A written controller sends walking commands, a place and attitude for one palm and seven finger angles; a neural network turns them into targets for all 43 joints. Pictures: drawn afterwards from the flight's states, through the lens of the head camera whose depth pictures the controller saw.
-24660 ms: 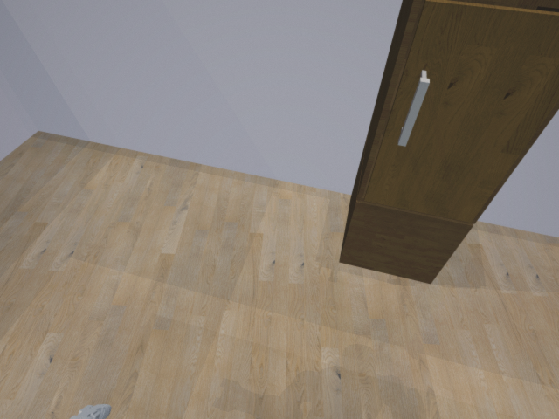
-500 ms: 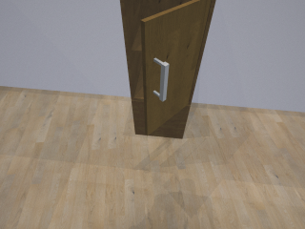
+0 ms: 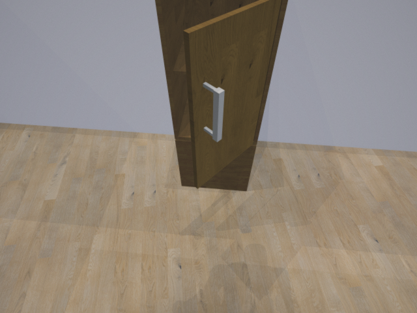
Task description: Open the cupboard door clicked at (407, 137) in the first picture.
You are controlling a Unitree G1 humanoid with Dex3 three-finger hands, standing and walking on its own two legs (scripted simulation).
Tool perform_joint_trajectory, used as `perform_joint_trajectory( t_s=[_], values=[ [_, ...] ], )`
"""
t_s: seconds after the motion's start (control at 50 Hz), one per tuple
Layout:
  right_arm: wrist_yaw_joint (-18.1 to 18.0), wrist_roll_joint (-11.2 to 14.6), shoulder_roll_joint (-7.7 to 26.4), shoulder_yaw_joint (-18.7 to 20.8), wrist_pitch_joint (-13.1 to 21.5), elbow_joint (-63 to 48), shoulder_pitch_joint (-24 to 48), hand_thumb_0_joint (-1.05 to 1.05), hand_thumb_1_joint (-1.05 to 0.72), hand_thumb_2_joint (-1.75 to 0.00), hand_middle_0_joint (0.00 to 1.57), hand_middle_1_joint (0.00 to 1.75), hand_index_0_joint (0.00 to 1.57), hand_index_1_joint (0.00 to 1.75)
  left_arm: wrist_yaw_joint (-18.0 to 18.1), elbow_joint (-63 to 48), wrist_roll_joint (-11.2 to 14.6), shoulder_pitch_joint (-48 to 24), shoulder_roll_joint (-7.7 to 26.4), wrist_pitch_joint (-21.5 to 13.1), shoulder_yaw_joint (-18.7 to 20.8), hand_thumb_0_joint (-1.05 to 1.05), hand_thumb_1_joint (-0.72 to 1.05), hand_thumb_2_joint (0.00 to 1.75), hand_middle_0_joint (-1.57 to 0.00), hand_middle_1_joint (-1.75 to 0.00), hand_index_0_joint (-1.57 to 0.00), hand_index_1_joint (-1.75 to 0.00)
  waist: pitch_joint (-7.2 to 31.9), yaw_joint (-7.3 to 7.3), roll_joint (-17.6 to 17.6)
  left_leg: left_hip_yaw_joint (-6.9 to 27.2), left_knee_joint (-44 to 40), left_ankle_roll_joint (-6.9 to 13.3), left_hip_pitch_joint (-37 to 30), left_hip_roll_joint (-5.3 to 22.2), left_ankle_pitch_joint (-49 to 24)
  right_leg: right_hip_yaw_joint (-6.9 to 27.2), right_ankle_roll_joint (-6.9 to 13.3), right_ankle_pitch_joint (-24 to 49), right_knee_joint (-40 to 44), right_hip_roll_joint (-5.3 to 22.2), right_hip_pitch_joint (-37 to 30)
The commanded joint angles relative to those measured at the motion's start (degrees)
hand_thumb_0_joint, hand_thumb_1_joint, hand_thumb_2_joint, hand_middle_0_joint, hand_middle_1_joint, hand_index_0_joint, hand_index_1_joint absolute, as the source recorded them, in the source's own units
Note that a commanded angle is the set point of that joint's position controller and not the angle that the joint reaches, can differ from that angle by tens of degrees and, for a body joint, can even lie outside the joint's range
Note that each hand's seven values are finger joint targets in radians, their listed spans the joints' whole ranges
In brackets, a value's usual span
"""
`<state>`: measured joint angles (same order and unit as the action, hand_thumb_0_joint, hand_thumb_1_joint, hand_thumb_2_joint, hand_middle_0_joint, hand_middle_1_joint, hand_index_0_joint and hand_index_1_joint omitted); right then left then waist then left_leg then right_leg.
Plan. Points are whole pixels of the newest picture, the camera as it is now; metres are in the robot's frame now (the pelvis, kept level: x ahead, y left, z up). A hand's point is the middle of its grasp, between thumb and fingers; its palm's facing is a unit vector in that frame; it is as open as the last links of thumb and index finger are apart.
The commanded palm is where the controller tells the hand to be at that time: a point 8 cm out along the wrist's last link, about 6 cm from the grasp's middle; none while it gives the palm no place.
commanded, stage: walk to a spot facing it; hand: left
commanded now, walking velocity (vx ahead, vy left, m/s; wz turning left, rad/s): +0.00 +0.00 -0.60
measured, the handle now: (212, 113) +0.61 +0.03 +0.02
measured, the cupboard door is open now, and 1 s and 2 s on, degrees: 50 50 50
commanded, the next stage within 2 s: none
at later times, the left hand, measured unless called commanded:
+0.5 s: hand out of the picture +0.07 +0.16 -0.16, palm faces -0.17 -0.94 -0.30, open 7.4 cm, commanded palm none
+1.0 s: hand (142, 304) +0.17 +0.17 -0.18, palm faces -0.44 -0.86 -0.24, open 7.4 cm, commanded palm none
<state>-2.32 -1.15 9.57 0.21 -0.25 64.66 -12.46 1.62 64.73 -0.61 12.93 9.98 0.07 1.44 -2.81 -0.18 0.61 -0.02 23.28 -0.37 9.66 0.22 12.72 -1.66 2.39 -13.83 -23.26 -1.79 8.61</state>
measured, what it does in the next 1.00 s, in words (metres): steps on the spot, turning right: left foot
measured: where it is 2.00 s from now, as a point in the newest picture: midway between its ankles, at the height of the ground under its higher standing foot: outside the picture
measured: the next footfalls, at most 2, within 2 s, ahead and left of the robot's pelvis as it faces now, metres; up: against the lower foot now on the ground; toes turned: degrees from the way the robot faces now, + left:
left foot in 0.88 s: +0.10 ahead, +0.10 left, +0.00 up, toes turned -32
right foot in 1.18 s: -0.04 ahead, -0.16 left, +0.00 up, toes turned -41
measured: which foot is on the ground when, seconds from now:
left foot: down 0.00-0.32, up 0.34-0.86, down 0.88-1.00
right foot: down 0.00-0.86, up 0.88-1.00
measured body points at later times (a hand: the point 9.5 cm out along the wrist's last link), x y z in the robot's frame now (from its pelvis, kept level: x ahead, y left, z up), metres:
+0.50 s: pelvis -0.02 -0.03 +0.00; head +0.03 -0.07 +0.44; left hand +0.08 +0.21 -0.14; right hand +0.01 -0.30 -0.16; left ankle -0.02 +0.13 -0.66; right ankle -0.02 -0.09 -0.74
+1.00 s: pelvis +0.00 +0.00 -0.01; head +0.07 -0.01 +0.44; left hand +0.19 +0.21 -0.16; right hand -0.02 -0.27 -0.13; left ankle +0.06 +0.13 -0.74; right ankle -0.06 -0.10 -0.68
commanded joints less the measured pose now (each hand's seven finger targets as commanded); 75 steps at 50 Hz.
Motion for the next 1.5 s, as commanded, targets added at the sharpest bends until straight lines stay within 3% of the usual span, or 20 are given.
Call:
perform_joint_trajectory(
  t_s=[0.0,0.22,0.28,0.3,0.32,0.4,0.76,0.8,0.84,0.86,0.96,1.1,1.12,1.14,1.16,1.18,1.36,1.4,1.42,1.48],
  values=[
    [-0.7,0.0,6.8,2.4,-0.4,-2.7,-4.1,0.00,-0.90,-0.90,0.20,0.30,0.20,0.30,-0.2,-3.8,-0.1,1.6,8.3,0.4,3.0,0.00,0.90,0.90,-0.20,-0.30,-0.20,-0.30,0.5,0.78,-1.2,0.4,1.0,1.2,0.0,6.7,-7.3,8.5,1.4,15.6,0.1,7.8,3.3],
    [-0.8,-0.7,12.1,5.0,-0.2,-10.3,-0.8,0.00,-0.90,-0.90,0.20,0.30,0.20,0.30,-2.2,-11.0,-0.6,-0.1,6.3,2.3,4.4,0.00,0.90,0.90,-0.20,-0.30,-0.20,-0.30,2.0,-0.61,10.0,7.5,-4.5,9.8,1.9,21.1,-8.1,2.4,-1.2,-12.4,-22.4,1.5,10.9],
    [-0.7,-0.5,12.0,5.1,-0.5,-12.4,2.7,0.00,-0.90,-0.90,0.20,0.30,0.20,0.30,-2.3,-10.5,-0.8,4.8,8.0,1.6,5.0,0.00,0.90,0.90,-0.20,-0.30,-0.20,-0.30,1.4,-3.75,1.5,-1.7,9.7,4.0,7.5,13.9,-9.5,5.9,-0.2,5.6,-5.2,3.8,2.0],
    [-0.4,0.5,8.2,4.7,-0.8,-14.0,2.6,0.00,-0.90,-0.90,0.20,0.30,0.20,0.30,-1.5,-10.3,-1.6,6.4,14.2,0.8,6.1,0.00,0.90,0.90,-0.20,-0.30,-0.20,-0.30,3.2,-3.67,-16.4,-8.9,22.8,-1.1,17.3,4.9,8.9,25.2,3.7,17.7,3.7,16.8,-4.2],
    [-0.2,0.3,8.7,4.7,-1.6,-15.2,5.0,0.00,-0.90,-0.90,0.20,0.30,0.20,0.30,-0.7,-10.1,-0.8,8.2,15.6,0.9,6.5,0.00,0.90,0.90,-0.20,-0.30,-0.20,-0.30,2.6,-5.36,-19.0,-3.9,35.6,-1.9,20.4,1.1,22.7,32.3,7.3,22.5,7.1,21.4,-1.4],
    [0.5,0.2,7.6,4.5,-1.7,-14.4,5.8,0.00,-0.90,-0.90,0.20,0.30,0.20,0.30,0.0,-12.6,-0.5,2.0,12.2,0.5,5.6,0.00,0.90,0.90,-0.20,-0.30,-0.20,-0.30,3.1,-1.43,-4.1,2.2,41.7,-2.6,23.3,3.3,12.2,25.9,9.8,21.1,3.3,14.7,-2.8],
    [-0.1,1.5,7.6,4.2,-0.5,-18.4,8.4,0.00,-0.90,-0.90,0.20,0.30,0.20,0.30,-0.2,-15.2,-1.0,2.9,14.2,1.1,6.3,0.00,0.90,0.90,-0.20,-0.30,-0.20,-0.30,7.5,-1.39,-6.7,3.8,15.1,-1.9,11.6,-1.3,10.2,33.6,7.6,26.7,-0.1,9.2,-1.7],
    [-0.6,1.6,8.9,4.4,0.2,-17.0,3.0,0.00,-0.90,-0.90,0.20,0.30,0.20,0.30,-0.3,-16.1,-0.5,0.0,13.2,1.1,5.9,0.00,0.90,0.90,-0.20,-0.30,-0.20,-0.30,8.7,1.61,-5.8,4.4,1.3,-1.2,-3.0,0.7,1.5,30.5,3.4,20.3,-3.6,5.9,7.9],
    [-1.0,0.0,17.3,5.7,0.7,-17.9,0.6,0.00,-0.90,-0.90,0.20,0.30,0.20,0.30,-1.6,-18.2,0.2,0.6,8.8,1.0,4.8,0.00,0.90,0.90,-0.20,-0.30,-0.20,-0.30,7.0,1.71,17.7,27.2,-9.4,9.0,-12.8,24.5,-1.9,12.2,-3.1,-19.9,-22.0,-5.6,27.3],
    [-1.3,-0.5,17.4,5.4,0.3,-19.1,0.9,0.00,-0.90,-0.90,0.20,0.30,0.20,0.30,-2.3,-19.7,-0.6,-1.4,11.0,0.7,5.3,0.00,0.90,0.90,-0.20,-0.30,-0.20,-0.30,3.6,1.62,11.2,27.8,-9.0,13.5,-3.3,29.1,-4.4,6.8,-4.9,-21.3,-33.5,-1.9,26.2],
    [-0.9,-1.1,12.6,3.8,0.7,-19.2,1.8,0.00,-0.90,-0.90,0.20,0.30,0.20,0.30,-3.8,-18.2,-0.6,-3.1,8.4,2.0,4.6,0.00,0.90,0.90,-0.20,-0.30,-0.20,-0.30,3.9,-0.27,10.9,4.8,-1.1,8.1,-2.9,16.2,-28.7,2.1,-5.8,-13.6,-37.8,1.9,24.2],
    [0.1,-0.5,16.0,4.9,-0.1,-17.3,-1.6,0.00,-0.90,-0.90,0.20,0.30,0.20,0.30,-4.2,-17.4,-0.3,-2.3,9.0,1.4,4.0,0.00,0.90,0.90,-0.20,-0.30,-0.20,-0.30,5.0,-0.67,9.9,-1.4,7.5,3.4,1.9,16.0,-23.8,-3.9,-2.8,-1.5,-9.0,0.4,3.5],
    [0.5,-0.1,15.1,4.9,-0.1,-17.9,-1.4,0.00,-0.90,-0.90,0.20,0.30,0.20,0.30,-3.9,-16.2,-0.5,1.3,11.7,0.9,4.5,0.00,0.90,0.90,-0.20,-0.30,-0.20,-0.30,6.3,-2.51,4.5,-3.6,14.3,0.8,7.6,13.6,-17.1,-0.7,-1.3,7.4,-2.5,3.0,-5.6],
    [0.9,0.7,10.7,4.0,-0.1,-19.7,-1.1,0.00,-0.90,-0.90,0.20,0.30,0.20,0.30,-2.8,-15.3,-1.1,4.9,18.8,0.3,5.9,0.00,0.90,0.90,-0.20,-0.30,-0.20,-0.30,8.8,-3.87,-13.9,-10.5,28.3,-3.3,21.3,5.8,5.8,20.5,4.6,24.4,1.8,18.5,-15.4],
    [0.5,0.8,10.8,3.6,-0.6,-21.3,2.9,0.00,-0.90,-0.90,0.20,0.30,0.20,0.30,-1.9,-14.4,-0.4,8.6,21.9,0.5,6.3,0.00,0.90,0.90,-0.20,-0.30,-0.20,-0.30,9.0,-7.01,-17.0,-4.1,38.5,-3.6,24.3,3.7,26.9,28.2,11.5,33.9,2.5,26.5,-11.5],
    [0.4,1.0,10.5,3.8,-0.8,-20.7,3.4,0.00,-0.90,-0.90,0.20,0.30,0.20,0.30,-1.4,-15.1,-0.5,6.0,20.7,1.0,6.1,0.00,0.90,0.90,-0.20,-0.30,-0.20,-0.30,7.2,-5.56,-13.6,0.2,42.2,-2.9,25.2,4.7,24.3,26.7,12.5,22.2,2.3,22.9,-7.3],
    [0.6,0.5,9.3,3.7,-0.1,-14.4,-9.3,0.00,-0.90,-0.90,0.20,0.30,0.20,0.30,-1.5,-18.8,-0.5,-8.3,14.3,2.3,4.8,0.00,0.90,0.90,-0.20,-0.30,-0.20,-0.30,4.5,4.11,-6.2,-3.4,5.7,-2.8,-2.0,2.4,3.3,17.6,3.1,-0.6,-2.9,8.9,16.9],
    [-0.1,-1.6,19.4,5.3,1.0,-14.8,-13.8,0.00,-0.90,-0.90,0.20,0.30,0.20,0.30,-2.7,-21.8,0.0,-8.5,8.4,2.6,3.5,0.00,0.90,0.90,-0.20,-0.30,-0.20,-0.30,3.4,5.63,20.1,28.7,-14.4,7.5,-4.4,27.4,25.1,2.3,-3.1,-23.3,-29.1,-3.4,30.6],
    [-0.1,-1.3,20.2,5.2,1.5,-16.0,-12.3,0.00,-0.90,-0.90,0.20,0.30,0.20,0.30,-3.6,-23.3,-0.6,-11.6,10.7,1.7,3.9,0.00,0.90,0.90,-0.20,-0.30,-0.20,-0.30,1.1,5.06,10.2,31.8,-15.4,12.1,0.7,31.5,27.2,5.6,-2.6,-19.4,-36.0,2.7,30.6],
    [0.4,-1.4,15.3,4.0,2.2,-16.6,-5.5,0.00,-0.90,-0.90,0.20,0.30,0.20,0.30,-5.2,-20.3,-1.1,-10.3,8.5,1.4,4.4,0.00,0.90,0.90,-0.20,-0.30,-0.20,-0.30,-0.8,1.34,11.5,12.3,-12.9,6.8,2.7,20.9,18.2,2.0,-3.6,-10.4,-40.4,4.9,29.2]
  ],
)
